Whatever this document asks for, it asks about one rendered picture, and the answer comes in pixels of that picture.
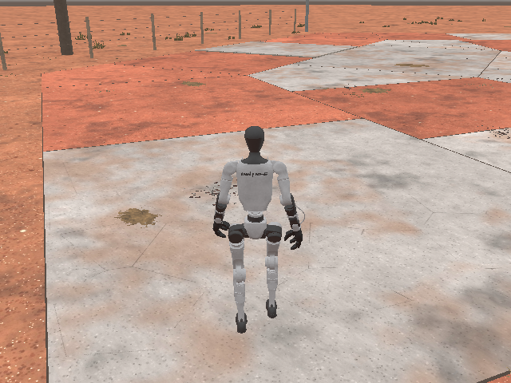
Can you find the left robot forearm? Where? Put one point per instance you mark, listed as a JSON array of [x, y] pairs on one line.
[[219, 211]]

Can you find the right robot hand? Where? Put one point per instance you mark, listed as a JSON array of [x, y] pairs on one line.
[[298, 238]]

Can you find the left robot upper arm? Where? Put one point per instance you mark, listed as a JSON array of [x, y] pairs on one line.
[[226, 181]]

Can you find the right robot upper arm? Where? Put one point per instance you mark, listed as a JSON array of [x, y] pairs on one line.
[[283, 181]]

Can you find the right robot forearm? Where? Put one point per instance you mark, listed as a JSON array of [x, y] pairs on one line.
[[292, 215]]

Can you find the robot left foot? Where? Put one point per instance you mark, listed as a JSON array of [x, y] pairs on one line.
[[241, 326]]

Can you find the left robot hand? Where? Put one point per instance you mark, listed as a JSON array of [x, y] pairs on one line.
[[223, 225]]

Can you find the left robot thigh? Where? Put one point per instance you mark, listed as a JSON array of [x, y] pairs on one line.
[[236, 243]]

